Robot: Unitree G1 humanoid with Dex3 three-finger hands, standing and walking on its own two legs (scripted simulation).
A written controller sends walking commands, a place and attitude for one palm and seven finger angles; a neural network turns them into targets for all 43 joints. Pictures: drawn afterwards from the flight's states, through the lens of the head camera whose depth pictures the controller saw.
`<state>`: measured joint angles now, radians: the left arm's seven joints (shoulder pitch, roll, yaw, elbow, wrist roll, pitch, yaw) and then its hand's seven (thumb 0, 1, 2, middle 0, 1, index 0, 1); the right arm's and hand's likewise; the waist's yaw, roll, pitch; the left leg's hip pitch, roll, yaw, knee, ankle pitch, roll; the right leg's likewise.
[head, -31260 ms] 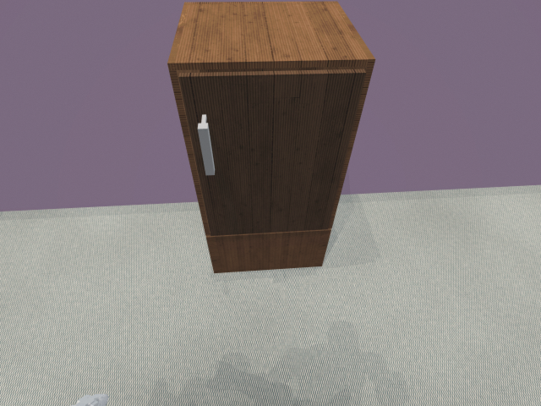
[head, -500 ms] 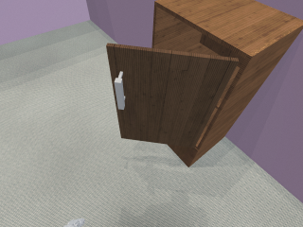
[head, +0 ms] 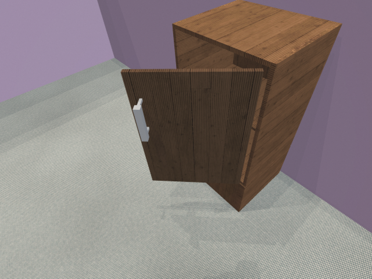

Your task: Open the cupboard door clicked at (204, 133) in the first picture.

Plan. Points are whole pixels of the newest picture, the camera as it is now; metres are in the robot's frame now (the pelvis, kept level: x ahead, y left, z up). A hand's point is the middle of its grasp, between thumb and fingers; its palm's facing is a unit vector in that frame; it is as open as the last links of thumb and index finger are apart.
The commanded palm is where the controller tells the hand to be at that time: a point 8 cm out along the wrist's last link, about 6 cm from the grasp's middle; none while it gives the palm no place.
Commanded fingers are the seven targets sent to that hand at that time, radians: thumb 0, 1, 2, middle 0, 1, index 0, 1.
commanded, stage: come to a stop and stand still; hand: left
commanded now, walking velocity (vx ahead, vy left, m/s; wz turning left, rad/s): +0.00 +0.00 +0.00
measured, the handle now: (142, 120) +0.62 +0.18 -0.03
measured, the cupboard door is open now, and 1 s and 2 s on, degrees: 44 44 44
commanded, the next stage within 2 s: look again from close up in 0.28 s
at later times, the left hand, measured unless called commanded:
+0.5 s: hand out of the picture -0.01 +0.15 -0.16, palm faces +0.02 -0.98 -0.18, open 7.4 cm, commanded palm none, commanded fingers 0.00 0.90 0.90 -0.20 -0.30 -0.20 -0.30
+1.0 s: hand out of the picture +0.04 +0.16 -0.16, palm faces +0.03 -0.98 -0.21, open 7.4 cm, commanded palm none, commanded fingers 0.00 0.90 0.90 -0.20 -0.30 -0.20 -0.30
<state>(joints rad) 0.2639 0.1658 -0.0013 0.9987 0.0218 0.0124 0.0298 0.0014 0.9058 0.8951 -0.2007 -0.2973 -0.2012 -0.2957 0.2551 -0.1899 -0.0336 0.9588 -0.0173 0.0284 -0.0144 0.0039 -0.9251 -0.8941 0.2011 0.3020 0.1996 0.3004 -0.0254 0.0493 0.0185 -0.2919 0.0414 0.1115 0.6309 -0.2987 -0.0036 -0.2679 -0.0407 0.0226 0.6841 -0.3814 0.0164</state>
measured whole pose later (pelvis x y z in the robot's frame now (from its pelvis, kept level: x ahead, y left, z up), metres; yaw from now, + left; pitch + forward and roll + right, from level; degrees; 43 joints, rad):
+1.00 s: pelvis +0.03 -0.02 +0.02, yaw +0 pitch -1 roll +1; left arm 0.28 0.15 0.01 1.11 0.02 -0.03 0.03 0.00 0.91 0.90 -0.20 -0.30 -0.20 -0.30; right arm 0.24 -0.16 -0.01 1.12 -0.01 -0.02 -0.03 0.01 -0.92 -0.89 0.20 0.30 0.20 0.30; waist 0.00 0.00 0.03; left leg -0.19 0.06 0.09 0.46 -0.25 -0.03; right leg -0.16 -0.01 0.00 0.50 -0.33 -0.01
